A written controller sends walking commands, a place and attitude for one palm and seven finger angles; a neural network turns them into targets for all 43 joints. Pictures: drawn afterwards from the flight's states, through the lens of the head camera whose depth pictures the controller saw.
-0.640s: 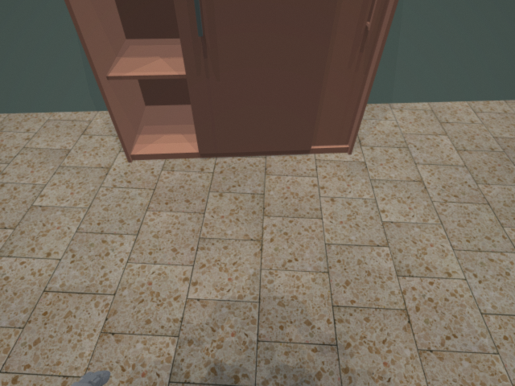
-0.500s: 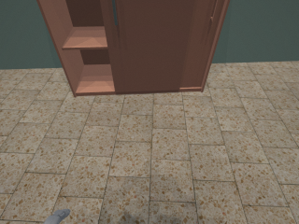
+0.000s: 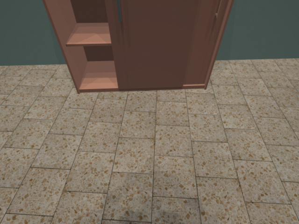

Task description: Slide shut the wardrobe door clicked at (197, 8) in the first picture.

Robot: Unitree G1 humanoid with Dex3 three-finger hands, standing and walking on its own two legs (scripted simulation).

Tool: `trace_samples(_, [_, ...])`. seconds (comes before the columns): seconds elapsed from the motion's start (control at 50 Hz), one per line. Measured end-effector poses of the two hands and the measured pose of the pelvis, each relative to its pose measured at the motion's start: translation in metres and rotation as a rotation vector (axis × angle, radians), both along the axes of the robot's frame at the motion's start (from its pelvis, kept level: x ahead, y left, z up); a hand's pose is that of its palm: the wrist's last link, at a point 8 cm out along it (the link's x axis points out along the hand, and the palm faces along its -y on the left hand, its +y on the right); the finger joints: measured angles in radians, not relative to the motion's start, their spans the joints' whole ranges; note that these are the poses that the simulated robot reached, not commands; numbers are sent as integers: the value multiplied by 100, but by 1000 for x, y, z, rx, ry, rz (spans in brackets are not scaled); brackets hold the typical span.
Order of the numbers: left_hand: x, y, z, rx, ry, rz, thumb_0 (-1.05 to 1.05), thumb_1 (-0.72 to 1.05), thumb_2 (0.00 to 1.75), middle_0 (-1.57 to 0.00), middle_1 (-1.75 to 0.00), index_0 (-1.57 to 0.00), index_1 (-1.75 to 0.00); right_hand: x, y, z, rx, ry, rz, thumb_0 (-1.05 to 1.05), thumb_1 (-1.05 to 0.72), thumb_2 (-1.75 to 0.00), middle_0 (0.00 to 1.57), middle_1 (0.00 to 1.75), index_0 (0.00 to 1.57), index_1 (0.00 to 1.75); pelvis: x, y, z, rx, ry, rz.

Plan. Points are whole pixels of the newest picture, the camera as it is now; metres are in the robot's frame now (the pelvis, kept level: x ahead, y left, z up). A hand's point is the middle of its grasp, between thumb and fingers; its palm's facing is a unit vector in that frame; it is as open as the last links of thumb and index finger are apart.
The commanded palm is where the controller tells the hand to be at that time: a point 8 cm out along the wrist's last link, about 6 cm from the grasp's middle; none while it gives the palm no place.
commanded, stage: stand and wait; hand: right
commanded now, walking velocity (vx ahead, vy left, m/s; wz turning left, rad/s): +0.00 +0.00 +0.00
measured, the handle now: out of the picture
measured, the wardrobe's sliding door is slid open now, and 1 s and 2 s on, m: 0.40 0.40 0.40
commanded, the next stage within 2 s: look at it before walking up in 0.18 s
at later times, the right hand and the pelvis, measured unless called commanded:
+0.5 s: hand out of the picture +0.07 -0.24 -0.15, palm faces -0.03 +0.94 -0.33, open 7.4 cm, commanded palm none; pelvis -0.01 +0.00 +0.00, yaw +0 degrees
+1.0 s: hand out of the picture +0.07 -0.24 -0.16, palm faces -0.03 +0.94 -0.33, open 7.4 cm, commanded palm none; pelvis +0.00 +0.01 +0.00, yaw +0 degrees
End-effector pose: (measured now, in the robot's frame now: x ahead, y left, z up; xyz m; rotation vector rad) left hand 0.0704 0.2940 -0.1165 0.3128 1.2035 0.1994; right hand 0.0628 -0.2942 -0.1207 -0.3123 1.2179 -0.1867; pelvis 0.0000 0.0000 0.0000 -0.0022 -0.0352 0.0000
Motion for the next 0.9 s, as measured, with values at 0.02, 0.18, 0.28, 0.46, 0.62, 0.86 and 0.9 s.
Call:
trace_samples(0.02, [-2,0,0,-1,3,2,1,91,90,-20,-30,-20,-30,0,0,0,-1,0,1,0,-91,-90,20,30,20,30,-1,0,0,0,-1,0])
trace_samples(0.18, [-8,0,-1,-10,8,6,1,91,90,-20,-30,-20,-30,3,2,3,-2,-14,9,0,-91,-90,20,30,20,30,-4,2,1,-1,-1,2])
trace_samples(0.28, [-7,-1,-1,-16,1,4,1,91,90,-20,-30,-20,-30,5,5,4,1,-23,14,0,-91,-90,20,30,20,30,-5,3,2,-2,0,3])
trace_samples(0.46, [-5,-1,-1,-18,-4,1,1,91,90,-20,-30,-20,-30,5,9,4,7,-25,13,0,-91,-90,20,30,20,30,-6,4,2,-2,1,2])
trace_samples(0.62, [-5,1,0,-15,3,1,1,91,90,-20,-30,-20,-30,0,10,2,9,-5,9,0,-91,-90,20,30,20,30,-5,5,2,-1,4,4])
trace_samples(0.86, [-1,3,1,-10,6,3,1,91,90,-20,-30,-20,-30,-2,9,1,8,10,4,0,-91,-90,20,30,20,30,-1,5,3,0,4,5])
trace_samples(0.9, [-1,2,1,-10,6,2,1,91,90,-20,-30,-20,-30,-1,9,1,8,8,3,0,-91,-90,20,30,20,30,-1,5,3,0,4,4])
